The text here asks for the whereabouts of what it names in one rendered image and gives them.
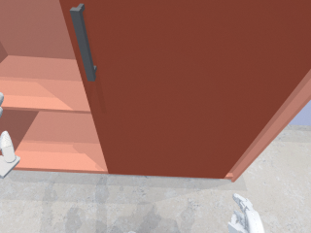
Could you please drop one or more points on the right robot hand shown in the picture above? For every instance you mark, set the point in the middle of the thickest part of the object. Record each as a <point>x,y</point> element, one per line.
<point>250,222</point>

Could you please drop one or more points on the left robot hand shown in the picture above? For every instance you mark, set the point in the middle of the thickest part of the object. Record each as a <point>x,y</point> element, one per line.
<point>8,159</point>

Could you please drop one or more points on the handle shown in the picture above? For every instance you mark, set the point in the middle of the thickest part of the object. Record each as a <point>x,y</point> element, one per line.
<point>80,31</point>

